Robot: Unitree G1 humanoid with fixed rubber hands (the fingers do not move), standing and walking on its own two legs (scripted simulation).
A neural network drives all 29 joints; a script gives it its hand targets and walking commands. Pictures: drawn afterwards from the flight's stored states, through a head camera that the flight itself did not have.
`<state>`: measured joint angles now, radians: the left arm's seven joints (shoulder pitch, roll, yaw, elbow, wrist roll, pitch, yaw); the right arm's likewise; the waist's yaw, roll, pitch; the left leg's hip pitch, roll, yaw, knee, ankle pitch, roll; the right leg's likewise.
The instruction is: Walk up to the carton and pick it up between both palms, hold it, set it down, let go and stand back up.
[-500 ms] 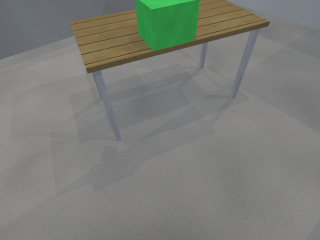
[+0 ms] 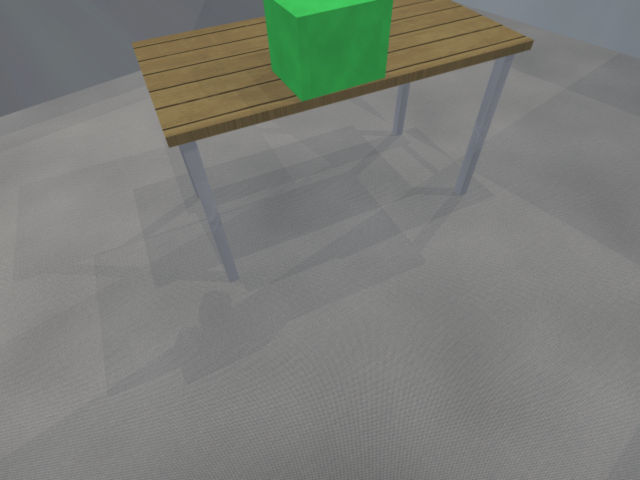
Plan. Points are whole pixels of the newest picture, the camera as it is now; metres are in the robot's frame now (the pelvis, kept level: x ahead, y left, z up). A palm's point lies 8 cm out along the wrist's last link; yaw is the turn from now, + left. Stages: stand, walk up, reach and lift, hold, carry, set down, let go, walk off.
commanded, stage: stand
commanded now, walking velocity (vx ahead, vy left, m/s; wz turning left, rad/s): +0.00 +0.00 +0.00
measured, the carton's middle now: (326, 36) +1.20 +0.00 +0.03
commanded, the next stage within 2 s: none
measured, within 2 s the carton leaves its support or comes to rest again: neither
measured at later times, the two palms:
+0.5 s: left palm out of the picture +0.05 +0.25 -0.12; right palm out of the picture +0.04 -0.25 -0.12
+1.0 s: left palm out of the picture +0.05 +0.24 -0.13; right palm out of the picture +0.03 -0.25 -0.13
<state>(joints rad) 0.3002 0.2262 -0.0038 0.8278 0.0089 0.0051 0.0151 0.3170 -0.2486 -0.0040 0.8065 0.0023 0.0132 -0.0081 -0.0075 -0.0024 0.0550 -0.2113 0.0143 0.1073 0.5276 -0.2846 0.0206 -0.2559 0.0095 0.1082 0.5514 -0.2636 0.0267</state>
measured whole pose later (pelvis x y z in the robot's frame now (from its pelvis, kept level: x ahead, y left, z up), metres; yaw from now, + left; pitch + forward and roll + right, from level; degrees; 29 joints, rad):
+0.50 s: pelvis +0.00 +0.00 +0.00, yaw -1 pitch -2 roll +1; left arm 0.29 0.22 -0.01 0.88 0.01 0.01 0.02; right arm 0.31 -0.25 0.00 0.86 0.00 0.01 -0.01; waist -0.01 0.00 0.05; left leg -0.19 0.02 0.12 0.51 -0.28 0.02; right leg -0.24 0.01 0.12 0.53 -0.26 0.03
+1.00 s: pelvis +0.01 +0.00 +0.00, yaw -1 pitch -2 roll +1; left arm 0.29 0.22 -0.01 0.93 0.00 0.00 0.03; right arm 0.32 -0.24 0.00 0.90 0.00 0.01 -0.02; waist -0.01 0.00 0.05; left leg -0.17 0.01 0.12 0.48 -0.27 0.02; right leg -0.23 0.01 0.12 0.52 -0.25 0.03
